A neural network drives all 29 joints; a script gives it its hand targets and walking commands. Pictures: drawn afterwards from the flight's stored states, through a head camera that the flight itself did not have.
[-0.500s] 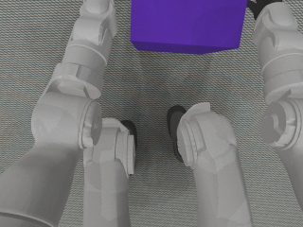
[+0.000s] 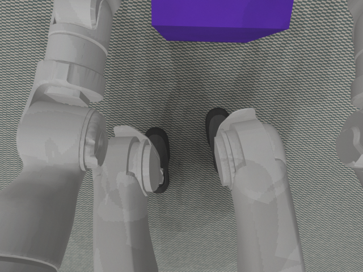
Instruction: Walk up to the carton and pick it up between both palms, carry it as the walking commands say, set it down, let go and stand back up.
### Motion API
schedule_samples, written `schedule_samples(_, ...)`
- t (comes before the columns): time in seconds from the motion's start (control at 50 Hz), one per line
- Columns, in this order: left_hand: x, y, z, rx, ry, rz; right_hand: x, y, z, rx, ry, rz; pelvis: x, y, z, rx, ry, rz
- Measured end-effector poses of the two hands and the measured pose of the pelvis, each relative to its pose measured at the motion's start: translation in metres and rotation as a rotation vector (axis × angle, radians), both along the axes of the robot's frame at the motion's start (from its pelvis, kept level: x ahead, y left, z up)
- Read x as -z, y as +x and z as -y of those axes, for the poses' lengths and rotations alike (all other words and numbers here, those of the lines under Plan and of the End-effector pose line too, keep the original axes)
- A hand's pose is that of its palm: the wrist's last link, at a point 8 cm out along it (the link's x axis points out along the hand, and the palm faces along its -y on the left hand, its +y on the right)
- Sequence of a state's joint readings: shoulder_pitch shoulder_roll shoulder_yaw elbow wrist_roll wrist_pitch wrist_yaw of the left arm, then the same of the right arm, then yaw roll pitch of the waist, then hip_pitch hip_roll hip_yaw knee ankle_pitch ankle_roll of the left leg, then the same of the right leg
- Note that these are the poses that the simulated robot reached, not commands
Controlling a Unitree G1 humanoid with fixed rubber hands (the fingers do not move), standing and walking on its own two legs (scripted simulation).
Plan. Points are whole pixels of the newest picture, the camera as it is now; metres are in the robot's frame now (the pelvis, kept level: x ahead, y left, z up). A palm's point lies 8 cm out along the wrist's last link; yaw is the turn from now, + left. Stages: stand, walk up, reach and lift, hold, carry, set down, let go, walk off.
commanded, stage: set down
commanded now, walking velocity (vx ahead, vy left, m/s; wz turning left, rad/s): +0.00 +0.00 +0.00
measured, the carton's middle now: out of the picture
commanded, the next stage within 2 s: let go in 1.10 s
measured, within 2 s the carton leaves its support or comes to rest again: neither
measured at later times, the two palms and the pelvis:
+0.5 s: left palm out of the picture +0.60 +0.05 +0.02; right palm out of the picture +0.51 -0.31 +0.01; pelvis +0.02 -0.01 +0.11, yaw +0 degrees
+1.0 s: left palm out of the picture +0.59 +0.08 +0.16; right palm out of the picture +0.52 -0.31 +0.17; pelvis +0.06 +0.00 +0.25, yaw -1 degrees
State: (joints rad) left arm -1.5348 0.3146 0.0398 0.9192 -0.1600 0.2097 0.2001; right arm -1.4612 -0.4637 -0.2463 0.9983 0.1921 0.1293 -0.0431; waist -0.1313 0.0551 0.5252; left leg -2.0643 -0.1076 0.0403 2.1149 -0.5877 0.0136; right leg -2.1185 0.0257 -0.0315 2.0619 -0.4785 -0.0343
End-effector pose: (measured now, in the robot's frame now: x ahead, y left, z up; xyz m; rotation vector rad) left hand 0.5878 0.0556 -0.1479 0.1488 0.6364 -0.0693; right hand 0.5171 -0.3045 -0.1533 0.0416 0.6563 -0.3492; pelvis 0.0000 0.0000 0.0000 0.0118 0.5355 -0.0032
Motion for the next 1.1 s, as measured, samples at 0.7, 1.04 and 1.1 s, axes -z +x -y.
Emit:
schedule_samples(0.7,-0.235,0.009,-0.018,-0.026,-0.020,0.025,-0.237,0.003,-0.005,-0.061,-0.021,0.017,-0.172,0.039,0.006,0.018,0.016,-0.245)
schedule_samples(1.04,-0.305,0.003,-0.019,0.003,0.037,-0.018,-0.327,0.001,0.005,-0.051,-0.010,0.011,-0.259,0.066,0.003,0.016,0.000,-0.225)
schedule_samples(1.1,-0.304,-0.002,-0.015,0.019,0.047,-0.051,-0.320,-0.003,0.001,-0.067,0.002,-0.028,-0.269,0.074,0.004,0.019,0.003,-0.224)
